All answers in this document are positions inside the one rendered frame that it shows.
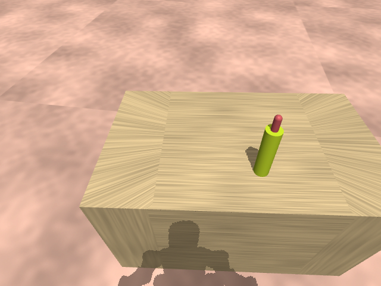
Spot bottle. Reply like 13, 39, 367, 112
253, 114, 284, 177

